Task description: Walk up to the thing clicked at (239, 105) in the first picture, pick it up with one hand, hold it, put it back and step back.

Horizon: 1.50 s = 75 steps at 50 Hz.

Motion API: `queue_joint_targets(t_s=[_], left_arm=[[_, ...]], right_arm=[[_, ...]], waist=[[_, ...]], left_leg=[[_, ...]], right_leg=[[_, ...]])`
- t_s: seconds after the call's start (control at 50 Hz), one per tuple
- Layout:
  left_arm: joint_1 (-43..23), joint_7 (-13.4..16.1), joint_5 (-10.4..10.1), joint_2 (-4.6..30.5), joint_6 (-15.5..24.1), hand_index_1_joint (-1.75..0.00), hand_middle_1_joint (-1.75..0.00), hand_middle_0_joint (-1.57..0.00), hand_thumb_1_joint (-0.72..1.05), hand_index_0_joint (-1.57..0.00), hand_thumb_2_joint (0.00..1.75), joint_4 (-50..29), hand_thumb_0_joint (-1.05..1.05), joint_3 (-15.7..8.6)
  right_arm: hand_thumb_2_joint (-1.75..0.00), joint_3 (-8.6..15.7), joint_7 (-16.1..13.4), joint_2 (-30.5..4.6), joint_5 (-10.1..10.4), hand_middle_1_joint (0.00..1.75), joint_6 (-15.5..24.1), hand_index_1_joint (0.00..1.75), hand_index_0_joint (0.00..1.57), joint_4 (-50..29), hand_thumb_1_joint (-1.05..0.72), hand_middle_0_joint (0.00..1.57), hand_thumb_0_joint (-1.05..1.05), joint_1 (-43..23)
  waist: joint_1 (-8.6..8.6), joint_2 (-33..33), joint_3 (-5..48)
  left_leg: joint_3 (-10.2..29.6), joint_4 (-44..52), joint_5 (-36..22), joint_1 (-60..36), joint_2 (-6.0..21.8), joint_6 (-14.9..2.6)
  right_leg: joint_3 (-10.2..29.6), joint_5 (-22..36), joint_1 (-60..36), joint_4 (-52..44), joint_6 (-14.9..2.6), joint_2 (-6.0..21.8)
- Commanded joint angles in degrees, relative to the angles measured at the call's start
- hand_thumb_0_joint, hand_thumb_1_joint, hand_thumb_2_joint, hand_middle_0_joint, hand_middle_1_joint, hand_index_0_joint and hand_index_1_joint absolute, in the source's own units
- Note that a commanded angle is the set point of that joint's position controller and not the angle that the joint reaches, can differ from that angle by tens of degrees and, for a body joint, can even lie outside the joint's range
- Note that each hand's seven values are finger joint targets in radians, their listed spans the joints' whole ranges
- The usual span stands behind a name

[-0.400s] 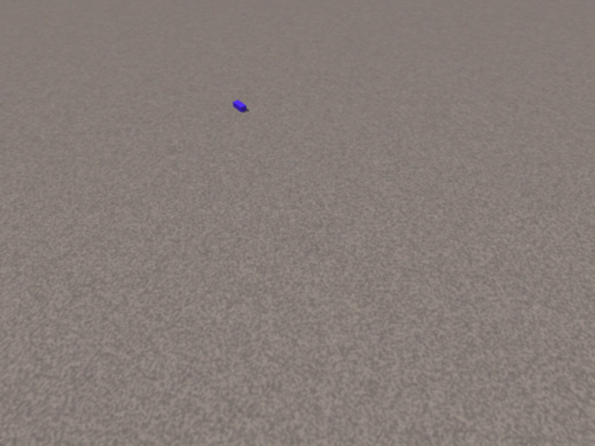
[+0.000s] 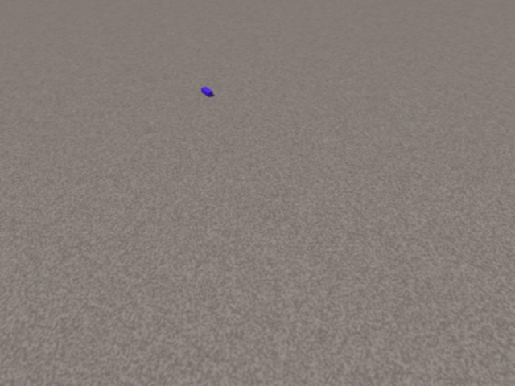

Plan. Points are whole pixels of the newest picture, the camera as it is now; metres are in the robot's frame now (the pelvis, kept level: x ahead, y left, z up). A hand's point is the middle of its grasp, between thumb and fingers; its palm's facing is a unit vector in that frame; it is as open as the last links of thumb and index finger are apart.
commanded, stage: stand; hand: left
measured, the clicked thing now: (207, 91) +2.22 +0.36 -0.77
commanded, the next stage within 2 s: walk up in 0.72 s
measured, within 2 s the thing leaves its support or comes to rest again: neither
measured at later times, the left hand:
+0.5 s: hand out of the picture +0.08 +0.25 -0.16, palm faces -0.03 -0.94 -0.34, open 7.4 cm
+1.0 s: hand out of the picture +0.16 +0.28 -0.14, palm faces -0.26 -0.87 -0.43, open 7.4 cm
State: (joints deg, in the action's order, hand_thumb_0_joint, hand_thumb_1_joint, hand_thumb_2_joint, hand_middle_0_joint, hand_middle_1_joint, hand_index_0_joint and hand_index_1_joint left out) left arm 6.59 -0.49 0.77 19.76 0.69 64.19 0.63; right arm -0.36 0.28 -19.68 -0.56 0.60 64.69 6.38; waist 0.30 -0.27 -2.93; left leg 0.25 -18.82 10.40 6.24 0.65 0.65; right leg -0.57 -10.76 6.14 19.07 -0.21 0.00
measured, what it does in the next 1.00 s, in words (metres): lifts its right foot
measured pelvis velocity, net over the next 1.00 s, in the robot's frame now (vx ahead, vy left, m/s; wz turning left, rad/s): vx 0.05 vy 0.01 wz -0.21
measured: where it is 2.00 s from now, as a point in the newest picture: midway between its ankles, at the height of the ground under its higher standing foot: (266, 307)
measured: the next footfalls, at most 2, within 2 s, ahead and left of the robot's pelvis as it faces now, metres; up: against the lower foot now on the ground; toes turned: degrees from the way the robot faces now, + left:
right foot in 1.12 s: +0.16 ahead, -0.18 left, +0.00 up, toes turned -25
left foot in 1.52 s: +0.58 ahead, +0.07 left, +0.00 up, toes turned -19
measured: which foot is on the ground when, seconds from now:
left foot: down 0.00-1.00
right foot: down 0.00-0.86, up 0.88-1.00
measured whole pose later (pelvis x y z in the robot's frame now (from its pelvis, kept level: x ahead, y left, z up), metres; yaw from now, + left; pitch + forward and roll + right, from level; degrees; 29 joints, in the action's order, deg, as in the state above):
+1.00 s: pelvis +0.05 +0.01 -0.01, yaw -12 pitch +1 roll +1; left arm 13.8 -4.0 0.7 25.2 0.9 59.4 -1.7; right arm 6.3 6.0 -25.5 -2.6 2.1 51.2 10.0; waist -1.3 -3.0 0.3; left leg -8.7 -23.7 19.9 4.9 1.7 -2.0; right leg -3.2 -22.4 25.2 47.3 -0.9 4.2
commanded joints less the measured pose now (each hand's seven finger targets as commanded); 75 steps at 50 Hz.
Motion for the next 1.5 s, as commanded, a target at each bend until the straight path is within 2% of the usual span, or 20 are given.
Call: queue_joint_targets(t_s=[0.0, 0.68, 0.7, 0.76, 0.8, 0.82, 0.84, 0.86, 0.9, 1.02, 1.06, 1.08, 1.1, 1.12, 1.14, 1.22, 1.26, 1.34, 1.4, 1.48], left_arm=[[-2.36, 1.01, -0.30, 12.26, 1.33, -0.30, -0.30, -0.20, 0.90, -0.20, 0.90, -3.57, 0.00, -2.67], [-1.81, 1.07, -0.19, 12.62, 1.38, -0.30, -0.30, -0.20, 0.90, -0.20, 0.90, -3.50, 0.00, -2.65], [5.14, -0.43, -0.34, 21.49, 1.99, -0.30, -0.30, -0.20, 0.90, -0.20, 0.90, -6.87, 0.00, -6.19], [-1.00, -1.00, 0.56, 20.20, 2.82, -0.30, -0.30, -0.20, 0.90, -0.20, 0.90, -9.37, 0.00, -6.49], [-3.24, -1.08, 0.36, 19.41, 3.29, -0.30, -0.30, -0.20, 0.90, -0.20, 0.90, -11.18, 0.00, -6.13], [-5.43, -1.16, 0.33, 17.50, 3.11, -0.30, -0.30, -0.20, 0.90, -0.20, 0.90, -12.77, 0.00, -5.67], [-8.02, -1.22, 0.01, 14.47, 2.85, -0.30, -0.30, -0.20, 0.90, -0.20, 0.90, -14.47, 0.00, -4.97], [-6.44, -1.00, -0.08, 16.50, 2.80, -0.30, -0.30, -0.20, 0.90, -0.20, 0.90, -14.89, 0.00, -5.23], [-3.87, -2.40, -0.66, 18.10, 3.28, -0.30, -0.30, -0.20, 0.90, -0.20, 0.90, -13.31, 0.00, -5.24], [1.98, -3.22, -0.71, 16.15, 3.20, -0.30, -0.30, -0.20, 0.90, -0.20, 0.90, -12.35, 0.00, -5.70], [11.53, -1.99, -0.51, 16.41, 3.47, -0.30, -0.30, -0.20, 0.90, -0.20, 0.90, -9.88, 0.00, -6.43], [21.46, -0.85, -0.05, 20.76, 3.99, -0.30, -0.30, -0.20, 0.90, -0.20, 0.90, -7.18, 0.00, -8.39], [27.26, 0.52, 0.58, 26.97, 4.05, -0.30, -0.30, -0.20, 0.90, -0.20, 0.90, -7.06, 0.00, -10.29], [23.60, 1.20, -0.35, 30.33, 4.06, -0.30, -0.30, -0.20, 0.90, -0.20, 0.90, -9.56, 0.00, -9.72], [16.64, 1.56, -1.19, 29.63, 3.80, -0.30, -0.30, -0.20, 0.90, -0.20, 0.90, -11.62, 0.00, -9.46], [8.00, 2.58, -1.58, 23.98, 5.48, -0.30, -0.30, -0.20, 0.90, -0.20, 0.90, -15.16, 0.00, -7.54], [6.33, 2.43, -1.48, 23.91, 6.69, -0.30, -0.30, -0.20, 0.90, -0.20, 0.90, -15.86, 0.00, -7.29], [6.22, 2.33, -0.82, 26.34, 7.95, -0.30, -0.30, -0.20, 0.90, -0.20, 0.90, -16.10, 0.00, -8.07], [8.06, 2.32, -0.45, 26.28, 7.87, -0.30, -0.30, -0.20, 0.90, -0.20, 0.90, -15.37, 0.00, -8.31], [5.00, 2.99, 0.06, 25.25, 6.64, -0.30, -0.30, -0.20, 0.90, -0.20, 0.90, -15.64, 0.00, -7.90]], right_arm=[[-0.90, 2.30, -0.89, -11.75, 0.04, 0.30, 1.42, 0.30, 0.20, -3.57, -0.90, 0.20, 0.00, -2.15], [-0.90, 2.41, -0.83, -11.88, 0.14, 0.30, 1.31, 0.30, 0.20, -3.57, -0.90, 0.20, 0.00, -1.93], [-0.90, 8.52, 2.16, -22.10, -2.52, 0.30, 2.58, 0.30, 0.20, -12.30, -0.90, 0.20, 0.00, -4.95], [-0.90, 7.82, 4.66, -15.58, -2.11, 0.30, 1.66, 0.30, 0.20, -15.47, -0.90, 0.20, 0.00, -4.24], [-0.90, 8.98, 4.93, -16.31, -2.12, 0.30, 1.91, 0.30, 0.20, -16.09, -0.90, 0.20, 0.00, 0.77], [-0.90, 10.02, 4.65, -18.79, -2.19, 0.30, 2.01, 0.30, 0.20, -15.03, -0.90, 0.20, 0.00, 5.77], [-0.90, 11.14, 4.21, -21.68, -2.10, 0.30, 2.11, 0.30, 0.20, -15.19, -0.90, 0.20, 0.00, 6.96], [-0.90, 10.94, 4.21, -21.36, -1.62, 0.30, 2.42, 0.30, 0.20, -17.91, -0.90, 0.20, 0.00, 0.55], [-0.90, 9.59, 4.24, -18.90, -1.29, 0.30, 2.93, 0.30, 0.20, -19.39, -0.90, 0.20, 0.00, -1.88], [-0.90, 9.84, 6.43, -19.41, -2.66, 0.30, 2.70, 0.30, 0.20, -20.14, -0.90, 0.20, 0.00, -2.79], [-0.90, 9.29, 6.34, -18.97, -2.18, 0.30, 2.15, 0.30, 0.20, -21.66, -0.90, 0.20, 0.00, -6.00], [-0.90, 8.12, 6.54, -16.57, -2.00, 0.30, 2.14, 0.30, 0.20, -22.66, -0.90, 0.20, 0.00, -4.68], [-0.90, 6.59, 6.83, -12.43, -1.59, 0.30, 2.29, 0.30, 0.20, -24.66, -0.90, 0.20, 0.00, -4.36], [-0.90, 7.21, 6.90, -15.98, -1.29, 0.30, 2.12, 0.30, 0.20, -25.35, -0.90, 0.20, 0.00, -6.24], [-0.90, 7.84, 7.12, -19.24, -1.49, 0.30, 2.07, 0.30, 0.20, -24.69, -0.90, 0.20, 0.00, -9.40], [-0.90, 7.76, 7.74, -18.93, -1.20, 0.30, 1.21, 0.30, 0.20, -20.70, -0.90, 0.20, 0.00, -2.76], [-0.90, 8.32, 8.51, -18.36, -1.59, 0.30, 0.04, 0.30, 0.20, -20.43, -0.90, 0.20, 0.00, -0.85], [-0.90, 8.97, 10.04, -17.67, -2.04, 0.30, -0.80, 0.30, 0.20, -23.21, -0.90, 0.20, 0.00, -4.44], [-0.90, 8.85, 10.44, -16.29, -1.86, 0.30, -0.12, 0.30, 0.20, -24.22, -0.90, 0.20, 0.00, -6.52], [-0.90, 11.26, 9.24, -18.35, -2.19, 0.30, -0.22, 0.30, 0.20, -19.95, -0.90, 0.20, 0.00, 9.38]], waist=[[-0.23, 0.64, 4.05], [-0.31, 0.50, 4.48], [0.01, -5.27, 6.94], [-2.53, 3.80, -0.31], [-5.83, 4.68, 1.28], [-8.96, -0.75, 3.36], [-10.99, -16.20, 4.26], [-7.69, -13.81, 2.25], [-4.00, -3.12, 1.12], [-1.11, -5.98, -0.06], [5.32, -1.48, 4.06], [9.56, 8.63, 10.56], [11.10, 22.24, 9.73], [9.16, 15.17, 9.04], [7.05, 4.30, 3.00], [-0.21, 2.07, -1.82], [-1.76, 4.83, -2.97], [-2.18, 6.01, -3.67], [-1.52, 4.39, -2.19], [-10.01, -0.27, 5.92]], left_leg=[[4.93, 2.70, -7.95, -0.94, 6.54, -1.82], [4.80, 2.89, -9.23, -1.82, 6.79, -1.71], [0.58, -7.96, 22.96, -5.77, 4.81, -4.66], [4.80, -11.65, 24.11, 6.10, 3.84, -5.86], [6.62, -4.70, 19.83, -2.69, 5.37, -6.37], [9.24, 3.05, 26.07, -16.97, 9.11, -8.54], [21.84, 10.59, 31.72, -22.04, 20.38, -13.26], [22.64, 10.78, 29.99, -15.23, 25.68, -15.98], [17.97, 10.86, 28.59, -4.84, 22.90, -14.99], [-3.71, 3.11, 15.51, 0.38, 13.68, -10.92], [-11.08, -13.33, -1.34, 10.29, 10.42, -8.33], [-12.98, -33.13, -1.21, 20.41, 5.78, -5.99], [-10.75, -48.63, 23.18, 37.89, -0.47, -2.63], [1.68, -54.52, 23.12, 41.13, 0.15, -0.69], [6.35, -55.25, 17.60, 42.02, 5.84, 0.10], [7.46, -44.15, 5.86, 35.29, 10.45, 1.02], [5.87, -39.03, 2.91, 30.56, 10.20, 1.59], [3.04, -30.21, -3.82, 27.27, 9.60, 2.18], [0.18, -21.28, -8.23, 20.19, 8.14, 1.34], [-4.70, -16.74, -0.51, -2.13, 3.36, -1.40]], right_leg=[[5.60, 7.59, 0.54, -3.06, -1.44, 7.39], [5.44, 9.24, -0.85, -3.50, -1.48, 7.58], [13.78, -19.00, 10.29, -0.19, -4.24, 8.09], [22.67, -29.28, 19.01, -2.19, -6.04, 10.48], [17.54, -21.54, 25.44, 0.51, -3.34, 7.44], [6.97, -16.88, 37.51, 6.58, 1.18, 1.98], [-2.56, -13.77, 46.29, 25.96, 0.20, -1.20], [-0.97, -16.38, 44.89, 34.28, -0.51, 5.21], [2.14, -14.27, 34.85, 32.77, -1.38, 8.50], [-7.08, -5.89, 17.22, 20.13, -0.86, 5.97], [-12.24, -0.20, -1.87, 12.73, -2.05, 1.62], [-7.80, -4.61, -18.22, 11.31, -3.34, 1.96], [17.01, -19.36, -25.80, 2.24, -7.44, 14.77], [43.28, -29.07, -17.76, -9.16, -13.92, 25.65], [43.44, -35.55, -11.44, -10.96, -17.09, 27.20], [19.86, -16.16, -0.42, -8.85, -11.00, 18.99], [12.71, -15.10, 6.72, -9.55, -10.29, 16.19], [6.42, -14.64, 13.03, -9.18, -10.29, 13.47], [1.50, -3.89, 12.48, -5.69, -8.65, 11.92], [-1.08, 10.81, 15.75, 16.82, -6.22, 11.62]])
